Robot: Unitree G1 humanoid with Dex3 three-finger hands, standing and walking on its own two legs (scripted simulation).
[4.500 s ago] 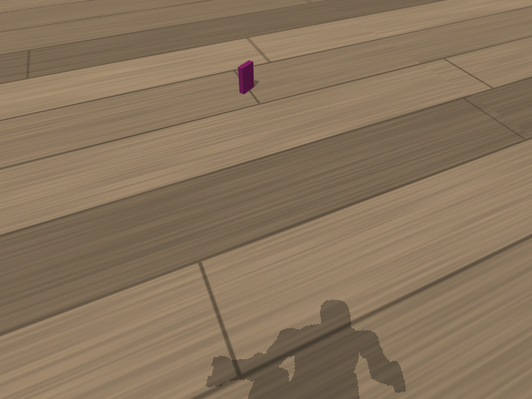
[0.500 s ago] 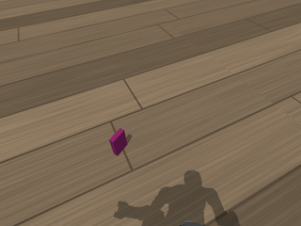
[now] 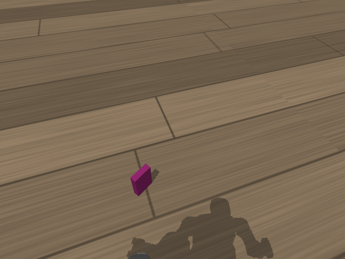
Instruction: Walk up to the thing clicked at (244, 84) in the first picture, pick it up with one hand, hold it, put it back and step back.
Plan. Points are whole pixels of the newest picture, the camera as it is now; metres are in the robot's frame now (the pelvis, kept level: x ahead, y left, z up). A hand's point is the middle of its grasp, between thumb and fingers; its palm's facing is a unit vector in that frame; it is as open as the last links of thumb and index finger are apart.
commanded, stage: walk up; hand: left
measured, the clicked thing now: (142, 180) +0.63 +0.22 -0.67
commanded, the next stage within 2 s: none
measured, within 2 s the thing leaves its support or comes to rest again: neither
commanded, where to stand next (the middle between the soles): +0.32 +0.03 m, yaw -2 degrees
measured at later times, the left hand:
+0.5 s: hand (72, 225) +0.22 +0.29 -0.13, palm faces -0.10 -0.91 -0.40, open 7.4 cm
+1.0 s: hand (87, 198) +0.31 +0.29 -0.17, palm faces -0.04 -0.94 -0.34, open 7.4 cm
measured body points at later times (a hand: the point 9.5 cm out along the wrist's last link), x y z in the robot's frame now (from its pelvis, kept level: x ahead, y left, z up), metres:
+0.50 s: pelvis +0.15 +0.01 +0.00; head +0.17 +0.00 +0.45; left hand +0.22 +0.34 -0.10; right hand +0.17 -0.31 -0.12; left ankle +0.11 +0.13 -0.73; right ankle +0.25 -0.12 -0.72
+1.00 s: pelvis +0.20 +0.03 -0.01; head +0.22 +0.06 +0.44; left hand +0.31 +0.34 -0.14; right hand +0.27 -0.28 -0.12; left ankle +0.29 +0.16 -0.73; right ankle +0.24 -0.11 -0.72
